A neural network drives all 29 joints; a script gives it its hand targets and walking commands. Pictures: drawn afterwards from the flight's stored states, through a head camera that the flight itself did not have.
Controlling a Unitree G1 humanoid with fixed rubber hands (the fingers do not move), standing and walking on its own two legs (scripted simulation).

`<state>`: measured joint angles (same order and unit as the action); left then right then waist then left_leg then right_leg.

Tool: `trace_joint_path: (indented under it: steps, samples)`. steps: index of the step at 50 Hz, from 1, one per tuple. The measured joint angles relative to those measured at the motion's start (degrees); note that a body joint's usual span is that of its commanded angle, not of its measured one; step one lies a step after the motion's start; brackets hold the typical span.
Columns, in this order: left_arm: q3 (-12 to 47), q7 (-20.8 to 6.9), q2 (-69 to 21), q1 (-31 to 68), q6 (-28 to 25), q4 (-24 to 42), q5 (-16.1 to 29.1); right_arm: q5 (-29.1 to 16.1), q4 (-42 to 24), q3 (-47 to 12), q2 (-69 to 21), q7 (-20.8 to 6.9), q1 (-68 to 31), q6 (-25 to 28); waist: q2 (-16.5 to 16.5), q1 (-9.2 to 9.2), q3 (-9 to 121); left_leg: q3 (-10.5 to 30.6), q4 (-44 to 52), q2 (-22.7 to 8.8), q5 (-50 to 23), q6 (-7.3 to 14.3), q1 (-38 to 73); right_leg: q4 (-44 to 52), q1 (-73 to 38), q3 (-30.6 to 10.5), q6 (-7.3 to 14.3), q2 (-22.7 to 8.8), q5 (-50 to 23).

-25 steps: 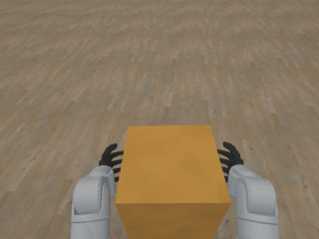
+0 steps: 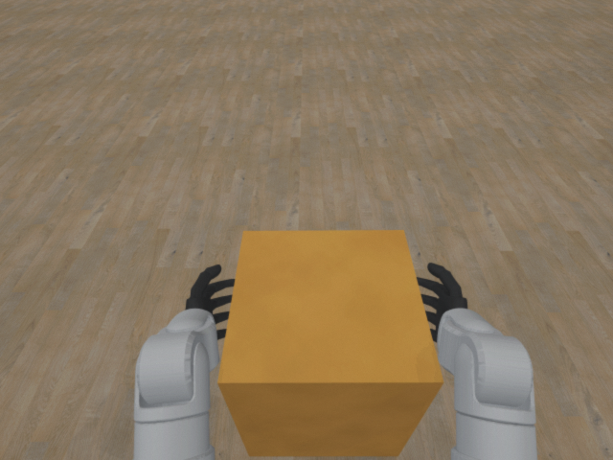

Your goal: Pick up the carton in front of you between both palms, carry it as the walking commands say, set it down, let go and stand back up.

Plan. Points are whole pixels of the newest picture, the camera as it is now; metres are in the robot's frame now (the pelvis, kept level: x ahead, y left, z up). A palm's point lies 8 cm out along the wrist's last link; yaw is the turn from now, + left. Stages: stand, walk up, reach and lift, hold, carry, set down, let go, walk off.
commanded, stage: carry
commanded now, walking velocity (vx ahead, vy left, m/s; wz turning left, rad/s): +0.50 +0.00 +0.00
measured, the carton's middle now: (323, 347) +0.27 +0.00 +0.01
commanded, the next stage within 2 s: none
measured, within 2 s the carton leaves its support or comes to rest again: neither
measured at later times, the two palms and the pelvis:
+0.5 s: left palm (243, 178) +0.55 +0.13 +0.09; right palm (408, 172) +0.58 -0.17 +0.08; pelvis +0.31 -0.04 +0.00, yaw +3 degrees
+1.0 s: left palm (245, 93) +0.89 +0.16 +0.09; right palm (369, 90) +0.90 -0.14 +0.09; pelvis +0.62 +0.01 +0.00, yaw +0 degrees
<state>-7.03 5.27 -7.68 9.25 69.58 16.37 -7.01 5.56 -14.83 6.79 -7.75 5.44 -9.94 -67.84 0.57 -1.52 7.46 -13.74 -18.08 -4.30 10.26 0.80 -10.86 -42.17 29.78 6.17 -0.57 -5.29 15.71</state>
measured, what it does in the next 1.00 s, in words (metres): walks ahead: right foot, then left foot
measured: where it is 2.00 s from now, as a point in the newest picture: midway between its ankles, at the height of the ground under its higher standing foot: (305, 315)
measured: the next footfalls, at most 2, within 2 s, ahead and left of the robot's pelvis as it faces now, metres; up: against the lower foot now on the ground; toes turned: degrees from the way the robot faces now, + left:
right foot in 0.16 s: +0.28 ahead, -0.13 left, +0.00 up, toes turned -10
left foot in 0.64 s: +0.58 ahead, +0.10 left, +0.00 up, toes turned +14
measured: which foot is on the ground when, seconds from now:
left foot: down 0.00-0.18, up 0.20-0.62, down 0.64-1.00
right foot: up 0.00-0.14, down 0.16-0.64, up 0.66-1.00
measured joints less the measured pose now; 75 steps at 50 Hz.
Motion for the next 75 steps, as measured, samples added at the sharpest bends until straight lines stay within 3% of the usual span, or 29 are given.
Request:
trace_joint_path:
  steps: [7,8,10,13,15,19,24,30,32,33,35,37,39,48,53,55,58,61,65,68,70,75]
  samples:
    - [-0.5,-0.1,0.1,-0.2,0.8,2.5,0.4,0.3,-1.8,-0.8,-0.1,0.0,-0.6,-1.0,-0.4,0.02,0.7,1.0,-0.4,0.0,8.1,-3.9,9.6,12.9,-1.6,3.4,0.5,-0.6,-10.8]
    - [-0.8,-0.3,0.0,0.4,1.0,2.0,0.3,0.5,-1.7,-0.7,-0.1,0.0,-0.9,-1.2,-0.4,0.13,0.9,1.6,-3.3,-0.4,10.7,-4.6,10.0,14.3,-3.5,4.0,0.4,-0.5,-9.5]
    - [-0.5,-0.5,-0.2,1.5,0.1,-0.6,0.0,0.6,-0.6,-0.2,0.7,-0.2,-1.6,-1.4,-2.3,1.32,1.1,3.8,-16.2,-2.7,15.7,-4.4,6.2,10.8,-3.8,5.5,3.0,0.5,-10.1]
    - [0.3,-0.5,-0.2,1.3,-0.3,-4.5,-0.3,0.8,1.6,0.4,1.4,-0.2,-1.3,-2.4,-3.0,2.32,0.7,8.7,-38.4,-0.6,17.0,-2.3,-5.5,10.7,-6.2,6.5,4.6,1.0,-5.0]
    - [0.0,-0.5,0.0,0.3,-0.2,-4.6,0.0,1.3,1.9,0.4,0.6,-0.2,-0.6,-2.4,-2.6,2.54,0.0,8.6,-43.7,0.4,14.4,-1.2,-12.0,14.7,-9.3,6.8,4.1,1.2,-5.3]
    - [-0.4,-0.5,0.2,-1.6,-1.5,-2.5,1.0,1.8,0.9,-1.0,0.0,-0.2,0.4,-1.0,-1.9,3.09,-1.1,7.9,-38.8,-0.3,5.8,-1.2,-20.6,22.3,-15.5,6.6,3.8,2.0,-5.8]
    - [0.6,-0.5,0.3,-2.7,-2.6,1.3,1.2,1.1,-2.9,-1.8,0.2,-0.1,1.5,0.1,-2.1,2.84,-0.9,6.8,-23.0,-1.9,-1.3,-2.2,-23.8,27.8,-22.9,6.4,2.6,2.9,-3.5]
    - [1.4,-0.5,0.2,-1.8,-1.3,4.2,1.0,0.6,-6.4,-1.2,0.2,-0.1,1.2,-1.1,-1.5,2.43,-0.5,3.3,-11.4,-0.7,-7.0,-0.2,-20.3,27.5,-31.5,5.8,-0.4,2.8,4.0]
    - [1.1,-0.5,0.1,-1.1,-0.5,4.4,0.7,0.5,-6.1,-0.6,0.0,-0.1,0.0,-1.9,-1.0,2.31,-0.3,0.8,-7.9,0.4,-5.8,0.7,-16.0,21.8,-32.5,4.9,-1.6,1.7,9.1]
    - [0.7,-0.5,0.3,-0.4,-0.2,3.9,0.5,0.5,-5.0,-0.5,-0.1,-0.1,-0.6,-1.6,0.4,1.82,-0.3,-0.1,-9.5,1.4,-5.9,2.5,-15.5,15.7,-31.2,4.3,-1.6,-0.1,11.9]
    - [-0.3,-0.5,0.7,0.5,0.4,2.6,0.3,0.6,-1.9,-0.4,-0.3,-0.1,-2.1,-1.2,1.1,1.24,-0.9,-1.0,-12.6,1.5,-2.4,4.3,-14.9,-3.2,-23.3,0.3,-1.2,-0.4,11.2]
    - [-1.1,-0.5,0.4,0.7,0.7,1.2,0.4,1.0,-0.4,-0.4,-0.4,-0.1,-2.3,-1.4,0.4,1.12,-1.6,-1.3,-10.9,1.1,-0.8,4.1,-12.4,-17.9,-14.4,-1.8,-0.3,1.3,9.6]
    - [-1.2,-0.4,-0.3,0.8,0.5,0.3,0.2,0.9,-0.4,0.0,-0.3,-0.1,-1.6,-1.4,-0.1,1.02,-2.4,-1.3,-7.3,1.2,-0.7,3.6,-8.9,-21.7,-8.0,-1.6,0.6,1.6,5.9]
    - [0.6,-0.3,0.0,-0.1,-0.3,4.0,0.0,-0.4,-4.1,-0.3,0.0,-0.2,0.0,0.2,-0.4,0.74,-2.6,-0.8,4.2,2.6,2.6,1.8,5.7,0.9,4.6,0.5,-0.5,-0.9,-8.1]
    - [0.0,-0.2,0.0,0.6,0.2,5.5,0.3,-0.1,-5.0,-0.3,-0.2,-0.3,-1.3,-0.5,-0.6,1.37,-3.7,-0.4,2.3,1.9,9.5,-1.0,12.7,10.9,2.7,3.6,0.8,1.2,-15.0]
    - [-0.2,-0.2,-0.1,1.1,0.7,5.4,0.3,0.2,-5.1,-0.2,-0.3,-0.6,-1.4,-0.8,-0.7,1.34,-4.3,0.4,-2.8,1.1,14.0,-2.3,14.2,16.0,-1.5,5.7,1.0,2.6,-20.6]
    - [0.2,-0.3,-0.4,2.6,-0.4,1.9,0.2,0.5,-4.0,1.1,0.3,-0.8,-2.2,-1.1,-3.5,2.38,-4.9,4.6,-21.5,-1.3,18.1,-3.1,7.8,14.3,-4.1,7.3,6.1,4.3,-11.0]
    - [-0.1,-0.3,-0.4,2.5,-1.1,-0.8,0.3,1.1,-2.0,1.9,-0.3,-0.8,-2.0,-0.9,-3.7,2.15,-6.3,9.0,-31.9,0.9,21.0,-2.7,-0.9,15.5,-6.0,7.4,6.4,3.8,-10.2]
    - [0.0,-0.3,-0.2,1.2,-1.9,0.6,1.0,1.1,-3.4,0.5,-0.2,-0.3,-1.0,-0.4,-3.2,1.81,-7.8,9.2,-19.5,1.6,18.7,-2.6,-5.0,20.2,-10.1,7.1,5.7,3.4,-10.0]
    - [0.0,-0.6,-0.1,0.7,-2.9,2.1,1.1,1.1,-4.7,-0.1,-0.1,-0.3,-1.0,0.4,-3.4,1.65,-7.4,8.1,-9.2,0.6,8.2,-2.5,-5.3,19.7,-11.9,7.0,5.1,3.7,-8.0]
    - [0.2,-0.8,0.0,0.2,-3.2,2.5,1.0,1.2,-5.0,-0.5,-0.2,-0.2,-0.9,0.3,-3.5,1.76,-6.1,7.1,-7.4,-0.3,0.6,-2.5,-3.7,17.9,-12.8,6.6,4.6,4.1,-5.7]
    - [-0.1,-0.9,0.0,0.4,-1.3,2.2,0.4,1.2,-3.7,-0.3,-0.2,-0.2,-1.6,-1.1,-2.1,1.43,-1.8,6.4,-8.4,0.3,6.7,-2.5,-1.3,14.8,-13.9,5.9,3.3,3.2,-1.2]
